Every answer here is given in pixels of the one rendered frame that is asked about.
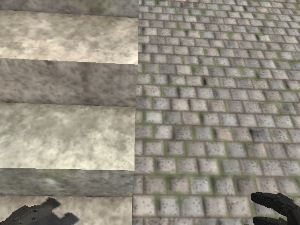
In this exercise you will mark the robot right hand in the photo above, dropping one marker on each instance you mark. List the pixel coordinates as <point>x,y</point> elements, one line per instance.
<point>281,204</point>

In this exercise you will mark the robot left hand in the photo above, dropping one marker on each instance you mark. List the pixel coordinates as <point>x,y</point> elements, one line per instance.
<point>25,214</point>

